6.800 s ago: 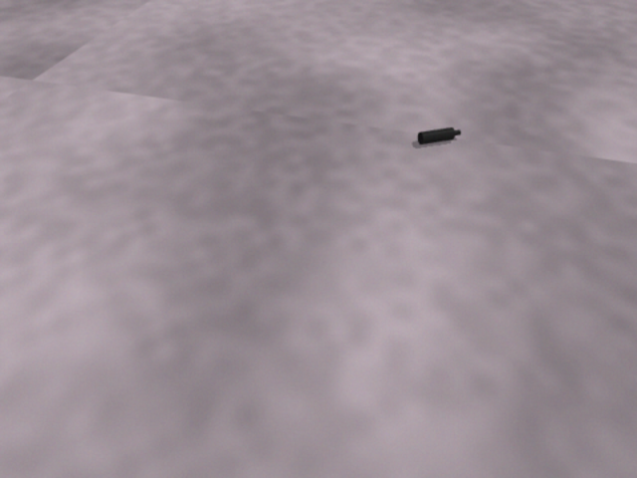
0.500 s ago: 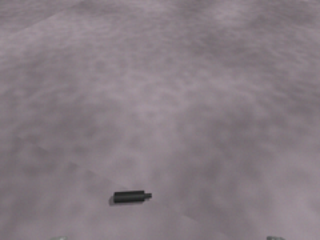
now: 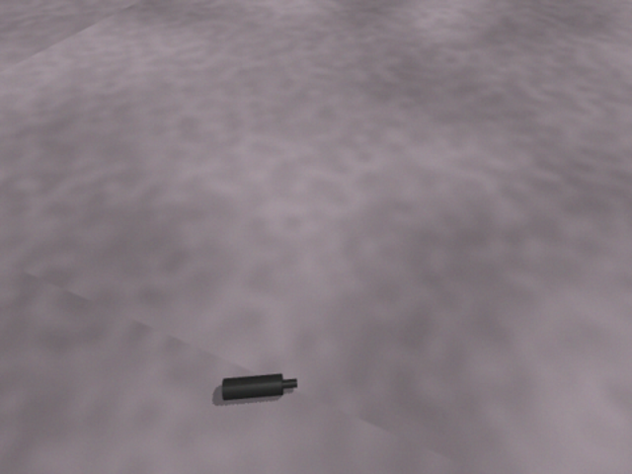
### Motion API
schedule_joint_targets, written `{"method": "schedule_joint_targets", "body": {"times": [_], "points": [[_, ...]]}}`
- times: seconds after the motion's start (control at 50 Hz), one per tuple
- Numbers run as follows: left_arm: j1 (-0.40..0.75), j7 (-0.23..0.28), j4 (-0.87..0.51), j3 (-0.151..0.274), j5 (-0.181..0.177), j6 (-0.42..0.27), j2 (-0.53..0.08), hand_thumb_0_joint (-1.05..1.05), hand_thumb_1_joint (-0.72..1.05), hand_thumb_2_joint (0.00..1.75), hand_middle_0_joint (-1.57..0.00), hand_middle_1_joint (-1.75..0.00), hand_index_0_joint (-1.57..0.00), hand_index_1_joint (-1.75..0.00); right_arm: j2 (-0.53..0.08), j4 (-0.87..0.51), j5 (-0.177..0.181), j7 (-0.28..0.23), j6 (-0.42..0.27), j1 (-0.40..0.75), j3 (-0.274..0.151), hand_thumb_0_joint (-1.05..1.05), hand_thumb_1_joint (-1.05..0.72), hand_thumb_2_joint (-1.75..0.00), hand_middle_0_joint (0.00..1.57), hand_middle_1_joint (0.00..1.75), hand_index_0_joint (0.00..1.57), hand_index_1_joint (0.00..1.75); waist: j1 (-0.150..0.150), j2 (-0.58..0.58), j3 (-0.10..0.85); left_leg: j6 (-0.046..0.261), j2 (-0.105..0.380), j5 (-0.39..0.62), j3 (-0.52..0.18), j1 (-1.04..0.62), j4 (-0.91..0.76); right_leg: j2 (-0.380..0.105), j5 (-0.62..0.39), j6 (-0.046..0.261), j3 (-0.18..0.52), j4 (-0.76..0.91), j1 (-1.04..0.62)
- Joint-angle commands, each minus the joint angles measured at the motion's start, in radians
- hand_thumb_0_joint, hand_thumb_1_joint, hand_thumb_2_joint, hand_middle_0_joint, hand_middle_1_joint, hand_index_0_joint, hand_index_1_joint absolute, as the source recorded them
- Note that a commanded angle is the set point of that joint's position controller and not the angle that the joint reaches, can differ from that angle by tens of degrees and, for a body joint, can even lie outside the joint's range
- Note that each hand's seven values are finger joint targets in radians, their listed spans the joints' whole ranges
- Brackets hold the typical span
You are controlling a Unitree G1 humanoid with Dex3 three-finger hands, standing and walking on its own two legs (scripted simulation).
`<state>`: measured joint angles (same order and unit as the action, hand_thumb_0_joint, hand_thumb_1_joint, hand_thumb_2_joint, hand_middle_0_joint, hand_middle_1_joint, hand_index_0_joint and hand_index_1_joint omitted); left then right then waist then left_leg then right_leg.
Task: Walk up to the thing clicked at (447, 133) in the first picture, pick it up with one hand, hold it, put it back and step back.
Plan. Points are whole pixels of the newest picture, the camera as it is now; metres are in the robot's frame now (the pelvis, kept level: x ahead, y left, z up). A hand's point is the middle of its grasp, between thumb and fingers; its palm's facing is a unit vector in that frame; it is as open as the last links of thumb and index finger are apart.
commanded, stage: walk up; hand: left
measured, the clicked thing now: (260, 386) +0.50 +0.19 -0.75
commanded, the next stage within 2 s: stand in 0.18 s
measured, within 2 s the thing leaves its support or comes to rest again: neither
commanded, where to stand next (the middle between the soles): +0.09 +0.01 m, yaw +3 degrees
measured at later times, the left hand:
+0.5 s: hand out of the picture +0.09 +0.25 -0.15, palm faces -0.02 -0.94 -0.34, open 7.3 cm
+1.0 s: hand out of the picture +0.04 +0.25 -0.15, palm faces +0.00 -0.94 -0.34, open 7.3 cm
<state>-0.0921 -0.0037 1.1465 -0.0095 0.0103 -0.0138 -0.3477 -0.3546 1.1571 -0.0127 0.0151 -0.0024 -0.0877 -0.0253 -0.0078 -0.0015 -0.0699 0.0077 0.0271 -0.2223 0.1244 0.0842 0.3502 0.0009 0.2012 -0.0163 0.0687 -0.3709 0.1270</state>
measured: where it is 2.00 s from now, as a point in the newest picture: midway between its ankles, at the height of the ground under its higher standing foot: outside the picture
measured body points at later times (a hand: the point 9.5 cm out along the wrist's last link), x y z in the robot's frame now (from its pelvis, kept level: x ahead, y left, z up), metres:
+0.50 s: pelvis +0.00 +0.00 +0.00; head +0.00 +0.00 +0.45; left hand +0.09 +0.30 -0.13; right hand +0.09 -0.30 -0.13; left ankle -0.02 +0.11 -0.75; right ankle +0.00 -0.13 -0.75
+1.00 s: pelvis -0.01 +0.00 +0.00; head -0.01 +0.00 +0.45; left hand +0.04 +0.30 -0.13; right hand +0.07 -0.30 -0.13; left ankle -0.02 +0.11 -0.75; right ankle +0.00 -0.13 -0.75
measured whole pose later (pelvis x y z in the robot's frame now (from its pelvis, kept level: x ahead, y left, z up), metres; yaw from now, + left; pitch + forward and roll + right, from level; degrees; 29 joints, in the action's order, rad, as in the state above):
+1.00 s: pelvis -0.01 +0.00 +0.00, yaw +2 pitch -2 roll +0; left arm -0.12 -0.01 1.14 -0.01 0.01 -0.01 -0.35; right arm -0.35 1.17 -0.01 0.01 -0.01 -0.09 -0.01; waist 0.00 0.00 -0.05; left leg 0.01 0.02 -0.16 0.08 0.08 0.29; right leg -0.01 0.15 -0.01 0.03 -0.30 0.11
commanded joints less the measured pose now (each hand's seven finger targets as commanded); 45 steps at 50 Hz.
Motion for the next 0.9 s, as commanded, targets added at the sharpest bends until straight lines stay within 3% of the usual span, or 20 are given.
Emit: {"method": "schedule_joint_targets", "body": {"times": [0.0,0.14,0.16,0.24,0.32,0.48,0.8,0.88], "points": [[0.051,0.020,-0.075,0.044,0.000,-0.024,-0.217,0.00,0.90,0.90,-0.20,-0.30,-0.20,-0.30,-0.213,-0.078,0.002,-0.014,-0.026,0.063,-0.043,0.00,-0.90,-0.90,0.20,0.30,0.20,0.30,-0.001,0.008,0.104,0.026,0.112,0.105,-0.105,-0.057,-0.055,-0.099,-0.226,0.039,0.065,0.044,0.029],[0.056,0.021,-0.081,0.043,-0.002,-0.021,-0.213,0.00,0.90,0.90,-0.20,-0.30,-0.20,-0.30,-0.214,-0.084,0.002,-0.016,-0.024,0.060,-0.046,0.00,-0.90,-0.90,0.20,0.30,0.20,0.30,-0.002,0.001,0.099,0.024,0.116,0.143,-0.098,-0.060,-0.058,-0.094,-0.261,0.034,0.058,0.035,0.025],[0.065,0.023,-0.077,0.045,-0.008,-0.021,-0.216,0.00,0.90,0.90,-0.20,-0.30,-0.20,-0.30,-0.202,-0.084,0.008,-0.020,-0.023,0.076,-0.037,0.00,-0.90,-0.90,0.20,0.30,0.20,0.30,-0.008,0.019,0.106,0.020,0.130,0.246,-0.134,-0.047,-0.066,-0.114,-0.305,0.031,0.056,0.054,0.007],[0.047,0.023,-0.075,0.045,-0.009,-0.018,-0.203,0.00,0.90,0.90,-0.20,-0.30,-0.20,-0.30,-0.213,-0.075,0.011,-0.025,-0.025,0.066,-0.038,0.00,-0.90,-0.90,0.20,0.30,0.20,0.30,-0.008,-0.006,0.138,0.014,0.135,0.353,-0.127,-0.106,-0.053,-0.119,-0.377,0.029,0.052,0.055,-0.012],[0.057,0.022,-0.081,0.045,-0.007,-0.015,-0.199,0.00,0.90,0.90,-0.20,-0.30,-0.20,-0.30,-0.208,-0.071,0.006,-0.025,-0.026,0.072,-0.035,0.00,-0.90,-0.90,0.20,0.30,0.20,0.30,-0.007,-0.017,0.143,0.008,0.129,0.318,-0.122,-0.088,-0.071,-0.119,-0.332,0.027,0.045,0.072,-0.030],[0.063,0.020,-0.077,0.046,-0.005,-0.019,-0.209,0.00,0.90,0.90,-0.20,-0.30,-0.20,-0.30,-0.199,-0.065,0.006,-0.018,-0.024,0.082,-0.029,0.00,-0.90,-0.90,0.20,0.30,0.20,0.30,-0.007,0.009,0.092,0.009,0.122,0.146,-0.140,-0.045,-0.111,-0.124,-0.198,0.022,0.054,0.124,-0.004],[0.033,0.015,-0.072,0.046,-0.002,-0.018,-0.215,0.00,0.90,0.90,-0.20,-0.30,-0.20,-0.30,-0.197,-0.059,0.002,-0.017,-0.031,0.064,-0.030,0.00,-0.90,-0.90,0.20,0.30,0.20,0.30,-0.004,0.006,0.098,0.010,0.125,0.118,-0.163,-0.056,-0.121,-0.124,-0.141,0.033,0.047,0.122,0.020],[0.027,0.014,-0.070,0.042,-0.003,-0.017,-0.208,0.00,0.90,0.90,-0.20,-0.30,-0.20,-0.30,-0.202,-0.055,0.001,-0.017,-0.030,0.052,-0.030,0.00,-0.90,-0.90,0.20,0.30,0.20,0.30,-0.005,0.008,0.078,0.009,0.121,0.071,-0.164,-0.034,-0.121,-0.123,-0.098,0.033,0.049,0.130,0.033]]}}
